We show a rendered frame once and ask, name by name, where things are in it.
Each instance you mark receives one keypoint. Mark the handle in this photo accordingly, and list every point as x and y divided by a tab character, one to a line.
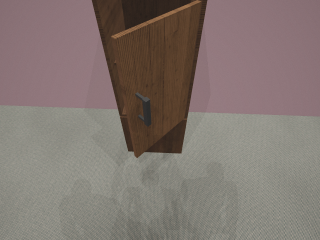
146	109

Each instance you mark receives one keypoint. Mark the cupboard door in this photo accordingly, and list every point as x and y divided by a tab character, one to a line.
155	60

